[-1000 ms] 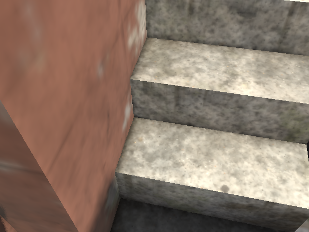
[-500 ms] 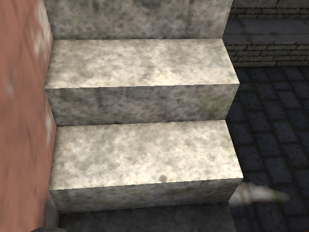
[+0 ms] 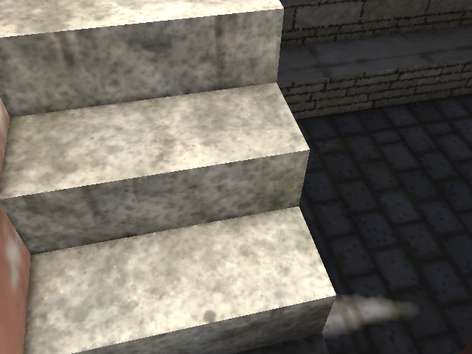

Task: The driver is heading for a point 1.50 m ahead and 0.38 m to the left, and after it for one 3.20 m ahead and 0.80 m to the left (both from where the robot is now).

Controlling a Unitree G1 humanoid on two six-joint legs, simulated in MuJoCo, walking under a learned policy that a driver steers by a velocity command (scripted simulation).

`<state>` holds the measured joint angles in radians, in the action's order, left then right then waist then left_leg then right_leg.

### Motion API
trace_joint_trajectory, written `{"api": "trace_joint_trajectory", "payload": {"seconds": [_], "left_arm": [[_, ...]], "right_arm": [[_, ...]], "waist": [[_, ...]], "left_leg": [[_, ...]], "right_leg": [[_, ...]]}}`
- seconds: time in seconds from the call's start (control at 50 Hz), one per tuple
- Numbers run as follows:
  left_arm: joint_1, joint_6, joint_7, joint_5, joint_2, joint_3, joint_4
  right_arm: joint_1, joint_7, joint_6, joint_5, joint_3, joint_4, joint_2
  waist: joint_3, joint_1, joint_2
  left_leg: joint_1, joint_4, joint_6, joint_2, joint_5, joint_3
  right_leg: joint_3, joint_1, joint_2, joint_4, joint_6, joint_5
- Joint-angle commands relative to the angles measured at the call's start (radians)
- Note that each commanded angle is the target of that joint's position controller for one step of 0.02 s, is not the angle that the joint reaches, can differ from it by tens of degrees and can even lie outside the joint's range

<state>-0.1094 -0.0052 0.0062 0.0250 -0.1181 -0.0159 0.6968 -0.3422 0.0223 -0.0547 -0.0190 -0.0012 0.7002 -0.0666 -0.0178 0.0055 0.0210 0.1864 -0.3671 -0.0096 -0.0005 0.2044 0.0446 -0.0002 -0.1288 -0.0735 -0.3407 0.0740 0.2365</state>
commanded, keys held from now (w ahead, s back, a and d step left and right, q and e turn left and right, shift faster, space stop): w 1.00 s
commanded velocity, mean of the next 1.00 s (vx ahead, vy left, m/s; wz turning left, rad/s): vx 0.50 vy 0.00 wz -0.02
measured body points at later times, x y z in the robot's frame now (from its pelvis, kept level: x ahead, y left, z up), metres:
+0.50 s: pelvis +0.00 +0.02 +0.00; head +0.02 +0.04 +0.45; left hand +0.16 +0.22 -0.11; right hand +0.14 -0.18 -0.10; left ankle -0.01 +0.11 -0.75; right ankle -0.04 -0.07 -0.75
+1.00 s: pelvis +0.01 +0.04 +0.00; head +0.02 +0.05 +0.45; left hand +0.20 +0.23 -0.10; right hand +0.17 -0.15 -0.09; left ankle -0.01 +0.11 -0.75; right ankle -0.04 -0.07 -0.75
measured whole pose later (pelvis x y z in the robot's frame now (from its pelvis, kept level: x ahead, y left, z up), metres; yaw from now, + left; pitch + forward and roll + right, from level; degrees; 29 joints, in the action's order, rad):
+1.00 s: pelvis +0.01 +0.04 +0.00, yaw +1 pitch +2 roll +0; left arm -0.07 -0.02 -0.02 0.01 -0.10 -0.02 0.72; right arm -0.20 0.03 -0.07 0.00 0.03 0.64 -0.05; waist -0.02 -0.01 0.03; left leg 0.17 -0.31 -0.07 0.07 0.19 0.03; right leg -0.01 -0.13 -0.01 -0.33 0.01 0.24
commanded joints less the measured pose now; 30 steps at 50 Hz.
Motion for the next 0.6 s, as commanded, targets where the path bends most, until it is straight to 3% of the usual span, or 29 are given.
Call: {"api": "trace_joint_trajectory", "payload": {"seconds": [0.02, 0.08, 0.26, 0.28, 0.3, 0.32, 0.36, 0.4, 0.42, 0.44, 0.6], "left_arm": [[0.028, -0.009, 0.005, 0.012, -0.083, -0.028, -0.065], [0.041, -0.012, 0.001, 0.01, -0.063, -0.029, -0.058], [0.059, -0.02, 0.002, 0.006, -0.045, -0.037, -0.038], [0.071, -0.024, -0.001, -0.008, -0.04, -0.033, -0.043], [0.07, -0.025, -0.002, -0.009, -0.039, -0.033, -0.041], [0.055, -0.032, -0.022, -0.007, -0.024, -0.033, -0.035], [0.054, -0.04, -0.029, -0.004, -0.021, -0.031, -0.043], [0.05, -0.039, -0.029, 0.002, -0.032, -0.034, -0.045], [0.049, -0.039, -0.029, 0.002, -0.035, -0.035, -0.047], [0.043, -0.042, -0.029, 0.001, -0.028, -0.028, -0.039], [0.058, -0.047, -0.029, -0.006, -0.023, -0.023, -0.04]], "right_arm": [[0.025, -0.006, -0.03, -0.002, 0.017, -0.082, -0.037], [0.024, -0.005, -0.033, 0.0, 0.03, -0.078, -0.047], [0.06, -0.008, -0.038, 0.01, 0.046, -0.076, -0.038], [0.076, -0.008, -0.037, 0.012, 0.054, -0.089, -0.05], [0.078, -0.008, -0.036, 0.011, 0.056, -0.09, -0.049], [0.09, 0.005, -0.035, 0.018, 0.068, -0.091, -0.081], [0.097, 0.01, -0.038, 0.008, 0.065, -0.096, -0.071], [0.12, 0.006, -0.043, 0.012, 0.056, -0.107, -0.043], [0.121, 0.005, -0.045, 0.011, 0.055, -0.108, -0.041], [0.112, 0.002, -0.044, 0.022, 0.059, -0.101, -0.044], [0.126, 0.004, -0.043, 0.02, 0.062, -0.113, -0.049]], "waist": [[-0.015, 0.019, -0.078], [-0.026, 0.012, -0.033], [-0.059, 0.004, -0.01], [-0.047, -0.001, -0.003], [-0.057, -0.001, -0.006], [-0.078, 0.006, 0.065], [-0.053, 0.006, 0.018], [-0.04, 0.007, -0.04], [-0.042, 0.006, -0.044], [-0.063, -0.002, -0.025], [-0.074, -0.009, -0.023]], "left_leg": [[-0.035, 0.085, -0.034, -0.099, -0.277, -0.121], [-0.073, 0.095, -0.037, -0.103, -0.273, -0.125], [-0.121, 0.108, -0.045, -0.103, -0.299, -0.122], [-0.117, 0.11, -0.041, -0.101, -0.297, -0.124], [-0.122, 0.112, -0.04, -0.101, -0.299, -0.124], [-0.139, 0.11, -0.049, -0.101, -0.246, -0.137], [-0.101, 0.121, -0.052, -0.104, -0.137, -0.144], [-0.066, 0.133, -0.045, -0.099, -0.109, -0.144], [-0.067, 0.131, -0.046, -0.097, -0.122, -0.145], [-0.088, 0.129, -0.046, -0.096, -0.134, -0.144], [-0.087, 0.094, -0.05, -0.09, -0.191, -0.143]], "right_leg": [[-0.147, 0.007, 0.161, 0.082, -0.042, -0.224], [-0.142, -0.003, 0.16, 0.098, -0.052, -0.216], [-0.136, -0.018, 0.164, 0.104, -0.061, -0.222], [-0.133, -0.029, 0.163, 0.104, -0.059, -0.237], [-0.133, -0.026, 0.165, 0.102, -0.059, -0.244], [-0.116, -0.021, 0.156, 0.086, -0.053, -0.217], [-0.121, -0.035, 0.154, 0.072, -0.049, -0.186], [-0.118, -0.031, 0.158, 0.064, -0.052, -0.171], [-0.118, -0.031, 0.159, 0.062, -0.052, -0.181], [-0.115, -0.024, 0.164, 0.068, -0.049, -0.209], [-0.104, -0.014, 0.166, 0.022, -0.048, -0.289]]}}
